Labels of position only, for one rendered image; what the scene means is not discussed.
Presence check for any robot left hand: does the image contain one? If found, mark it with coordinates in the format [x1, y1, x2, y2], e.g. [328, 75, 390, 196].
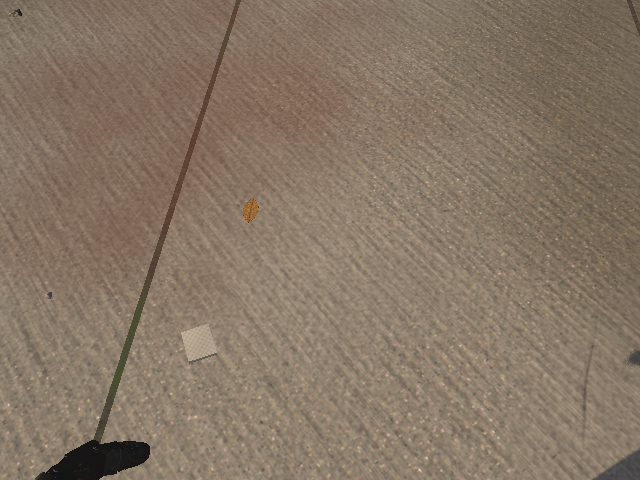
[35, 440, 150, 480]

